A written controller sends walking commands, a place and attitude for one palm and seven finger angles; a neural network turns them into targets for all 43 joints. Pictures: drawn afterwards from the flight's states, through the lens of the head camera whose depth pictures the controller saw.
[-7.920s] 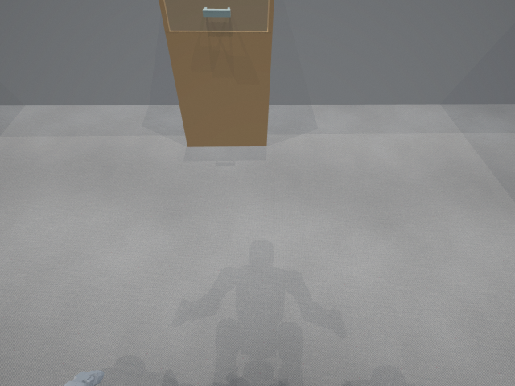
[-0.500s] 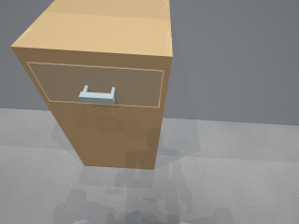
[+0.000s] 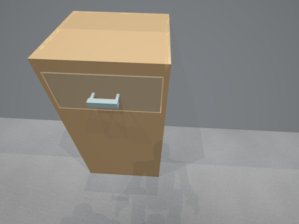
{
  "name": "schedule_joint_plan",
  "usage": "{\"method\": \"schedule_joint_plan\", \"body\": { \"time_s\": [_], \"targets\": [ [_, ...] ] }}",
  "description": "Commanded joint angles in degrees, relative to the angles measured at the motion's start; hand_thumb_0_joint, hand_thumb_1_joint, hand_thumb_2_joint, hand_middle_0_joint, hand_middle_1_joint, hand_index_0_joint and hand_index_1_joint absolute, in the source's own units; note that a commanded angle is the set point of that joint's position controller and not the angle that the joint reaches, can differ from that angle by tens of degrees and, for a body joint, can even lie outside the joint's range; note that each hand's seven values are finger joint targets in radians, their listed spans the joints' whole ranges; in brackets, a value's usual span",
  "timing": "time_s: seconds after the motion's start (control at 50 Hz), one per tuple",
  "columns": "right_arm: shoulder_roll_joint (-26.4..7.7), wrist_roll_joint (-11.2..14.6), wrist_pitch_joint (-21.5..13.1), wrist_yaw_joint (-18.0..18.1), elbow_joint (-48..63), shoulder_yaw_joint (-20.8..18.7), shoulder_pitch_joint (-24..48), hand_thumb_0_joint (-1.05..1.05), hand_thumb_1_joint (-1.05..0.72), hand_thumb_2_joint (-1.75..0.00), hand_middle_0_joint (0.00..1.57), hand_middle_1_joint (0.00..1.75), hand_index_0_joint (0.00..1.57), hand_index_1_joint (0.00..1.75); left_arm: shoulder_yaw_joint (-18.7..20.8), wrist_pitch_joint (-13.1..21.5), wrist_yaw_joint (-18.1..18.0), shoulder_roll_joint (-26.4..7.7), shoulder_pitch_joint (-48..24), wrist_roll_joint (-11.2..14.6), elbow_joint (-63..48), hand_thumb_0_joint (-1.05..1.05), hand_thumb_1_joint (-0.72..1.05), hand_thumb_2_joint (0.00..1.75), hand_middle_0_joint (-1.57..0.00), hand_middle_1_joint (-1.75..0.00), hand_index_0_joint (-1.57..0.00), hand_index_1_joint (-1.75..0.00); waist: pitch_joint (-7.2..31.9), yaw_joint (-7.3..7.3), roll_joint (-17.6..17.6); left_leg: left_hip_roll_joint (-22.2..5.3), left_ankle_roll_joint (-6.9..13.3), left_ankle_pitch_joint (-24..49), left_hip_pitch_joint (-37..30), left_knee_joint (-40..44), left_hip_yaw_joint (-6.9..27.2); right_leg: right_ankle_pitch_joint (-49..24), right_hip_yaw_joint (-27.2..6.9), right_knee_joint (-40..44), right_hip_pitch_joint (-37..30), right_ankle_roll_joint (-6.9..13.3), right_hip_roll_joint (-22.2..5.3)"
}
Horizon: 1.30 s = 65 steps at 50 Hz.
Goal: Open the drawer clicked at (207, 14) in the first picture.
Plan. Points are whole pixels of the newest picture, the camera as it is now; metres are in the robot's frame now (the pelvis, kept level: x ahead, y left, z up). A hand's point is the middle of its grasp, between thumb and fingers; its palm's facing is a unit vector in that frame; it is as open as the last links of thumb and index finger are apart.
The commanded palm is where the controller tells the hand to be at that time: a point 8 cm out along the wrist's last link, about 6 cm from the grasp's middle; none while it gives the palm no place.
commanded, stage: come to a stop and stand still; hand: left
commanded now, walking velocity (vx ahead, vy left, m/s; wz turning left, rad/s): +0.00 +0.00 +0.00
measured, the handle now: (104, 99) +0.54 +0.20 +0.00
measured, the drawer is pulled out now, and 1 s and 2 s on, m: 0.00 0.00 0.00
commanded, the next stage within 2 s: look again from close up in 0.92 s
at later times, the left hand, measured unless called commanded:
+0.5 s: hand out of the picture -0.01 +0.17 -0.17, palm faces +0.00 -0.98 -0.18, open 7.3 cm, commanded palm none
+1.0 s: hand out of the picture -0.06 +0.17 -0.17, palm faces +0.03 -0.99 -0.15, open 7.4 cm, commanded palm none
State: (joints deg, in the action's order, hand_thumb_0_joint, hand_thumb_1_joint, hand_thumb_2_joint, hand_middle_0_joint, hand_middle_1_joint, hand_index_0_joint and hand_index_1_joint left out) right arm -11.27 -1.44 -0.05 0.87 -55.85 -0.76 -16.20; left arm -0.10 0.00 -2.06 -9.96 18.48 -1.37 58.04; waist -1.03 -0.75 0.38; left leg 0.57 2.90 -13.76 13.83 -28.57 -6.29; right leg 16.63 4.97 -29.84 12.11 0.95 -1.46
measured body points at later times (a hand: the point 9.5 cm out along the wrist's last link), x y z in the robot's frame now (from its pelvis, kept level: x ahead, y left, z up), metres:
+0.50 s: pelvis -0.02 +0.00 +0.00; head -0.03 +0.01 +0.45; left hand -0.01 +0.22 -0.16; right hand -0.03 -0.22 -0.15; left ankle +0.02 +0.09 -0.74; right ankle -0.01 -0.11 -0.74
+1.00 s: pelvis -0.03 +0.02 +0.01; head -0.02 +0.03 +0.45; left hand -0.06 +0.22 -0.16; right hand -0.04 -0.19 -0.15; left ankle +0.02 +0.09 -0.74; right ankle -0.01 -0.11 -0.74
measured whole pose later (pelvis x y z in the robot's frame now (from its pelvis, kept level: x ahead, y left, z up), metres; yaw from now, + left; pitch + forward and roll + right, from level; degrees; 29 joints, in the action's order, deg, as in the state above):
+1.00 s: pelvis -0.03 +0.02 +0.01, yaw -1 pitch -1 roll -1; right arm -7.1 -0.6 0.7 0.8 -63.8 -0.2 -17.4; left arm -0.2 0.5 -2.8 -5.9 22.4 -1.3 63.0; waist -0.8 -0.1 -0.4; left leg 1.2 4.5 -9.6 13.7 -24.0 -7.4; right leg 11.1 3.9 -24.3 11.9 -0.6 -1.7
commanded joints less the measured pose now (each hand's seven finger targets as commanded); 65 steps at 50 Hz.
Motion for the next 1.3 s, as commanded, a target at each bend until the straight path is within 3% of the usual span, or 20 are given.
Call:
{"method": "schedule_joint_plan", "body": {
  "time_s": [0.0, 0.04, 0.12, 0.16, 0.26, 0.56, 0.7, 0.82, 1.02, 1.28],
  "targets": [
    [-5.4, -0.1, -0.7, 0.4, 4.9, -1.0, -1.7, 0.00, -0.90, -0.90, 0.20, 0.30, 0.20, 0.30, 1.1, 1.1, -0.5, -7.9, 0.7, 0.2, -5.5, 0.00, 0.90, 0.90, -0.20, -0.30, -0.20, -0.30, -2.1, -0.78, -3.5, -4.5, -0.5, -0.7, 1.1, 1.1, 7.3, 2.3, -11.5, 9.2, 6.3, 3.6, -7.6],
    [-5.6, 0.1, -0.7, 0.4, 4.3, -1.0, -1.9, 0.00, -0.90, -0.90, 0.20, 0.30, 0.20, 0.30, 1.1, 1.2, -0.4, -8.6, 0.2, 0.3, -6.1, 0.00, 0.90, 0.90, -0.20, -0.30, -0.20, -0.30, -3.6, -0.48, -0.7, -4.9, -0.5, 0.3, 1.2, 2.1, 7.6, 1.5, -10.7, 9.0, 7.0, 3.4, -6.9],
    [-5.1, 0.2, -0.5, 0.2, 3.0, -0.3, -2.0, 0.00, -0.90, -0.90, 0.20, 0.30, 0.20, 0.30, 0.6, 1.0, -0.4, -7.7, 1.7, 0.6, -5.7, 0.00, 0.90, 0.90, -0.20, -0.30, -0.20, -0.30, -3.5, 0.32, 0.0, -5.7, -0.4, 1.5, 2.0, 3.8, 7.7, -1.4, -9.4, 8.5, 4.3, 2.5, -5.7],
    [-4.7, 0.2, -0.5, 0.1, 2.1, 0.0, -2.2, 0.00, -0.90, -0.90, 0.20, 0.30, 0.20, 0.30, 0.2, 1.0, -0.5, -7.1, 2.5, 0.6, -5.3, 0.00, 0.90, 0.90, -0.20, -0.30, -0.20, -0.30, -1.9, 0.59, -0.2, -6.0, -0.5, 2.9, 0.8, 4.1, 7.4, -3.5, -9.1, 8.5, 2.8, 2.2, -5.5],
    [-4.3, 0.3, 0.0, -0.1, 0.1, 0.1, -2.3, 0.00, -0.90, -0.90, 0.20, 0.30, 0.20, 0.30, 0.1, 0.8, -0.5, -6.8, 2.3, 0.6, -4.4, 0.00, 0.90, 0.90, -0.20, -0.30, -0.20, -0.30, -4.2, 0.48, -0.6, -5.9, -1.0, -1.3, 1.4, 6.2, 7.3, 1.1, -9.1, 10.9, 3.8, 1.8, -5.4],
    [-2.8, 0.6, 0.1, 0.1, -4.6, -0.3, -4.5, 0.00, -0.90, -0.90, 0.20, 0.30, 0.20, 0.30, 0.3, 0.8, -0.8, -3.1, 5.6, 0.3, 0.0, 0.00, 0.90, 0.90, -0.20, -0.30, -0.20, -0.30, -4.5, 0.67, 0.8, -7.3, -0.7, -8.8, 3.7, 12.0, 9.4, 1.3, -6.8, 10.8, 2.3, 0.6, -4.1],
    [-2.3, 0.7, -0.2, 0.3, -5.7, -0.4, -5.0, 0.00, -0.90, -0.90, 0.20, 0.30, 0.20, 0.30, 0.3, 0.9, -0.8, -1.2, 7.4, 0.2, 1.9, 0.00, 0.90, 0.90, -0.20, -0.30, -0.20, -0.30, -3.0, 0.80, 0.8, -8.1, -0.4, -9.4, 3.4, 13.5, 10.3, -2.2, -5.8, 9.4, 0.9, 0.3, -3.8],
    [-2.2, 0.7, -0.1, 0.4, -6.1, -0.7, -4.6, 0.00, -0.90, -0.90, 0.20, 0.30, 0.20, 0.30, 0.3, 0.8, -0.9, -0.2, 8.6, 0.0, 3.2, 0.00, 0.90, 0.90, -0.20, -0.30, -0.20, -0.30, -4.5, 0.95, 0.9, -8.5, -0.3, -11.7, 4.1, 15.1, 10.7, -2.2, -5.3, 9.0, 1.6, -0.1, -3.7],
    [-1.5, 0.8, -0.3, 0.4, -6.7, -0.5, -4.6, 0.00, -0.90, -0.90, 0.20, 0.30, 0.20, 0.30, 0.3, 1.2, -1.0, 0.2, 8.6, 0.0, 3.7, 0.00, 0.90, 0.90, -0.20, -0.30, -0.20, -0.30, -4.1, 0.55, -1.0, -7.9, -0.5, -6.8, 1.5, 13.7, 9.5, -3.9, -6.3, 10.2, 2.1, -0.1, -4.4],
    [-1.3, 0.8, -0.4, 0.4, -7.1, -0.3, -4.8, 0.00, -0.90, -0.90, 0.20, 0.30, 0.20, 0.30, 0.3, 1.2, -1.0, -0.1, 8.0, 0.1, 3.7, 0.00, 0.90, 0.90, -0.20, -0.30, -0.20, -0.30, -4.2, 0.66, -0.2, -7.6, -0.7, -5.6, 1.5, 13.8, 9.3, -4.7, -6.3, 10.6, 1.2, -0.1, -4.6]
  ]
}}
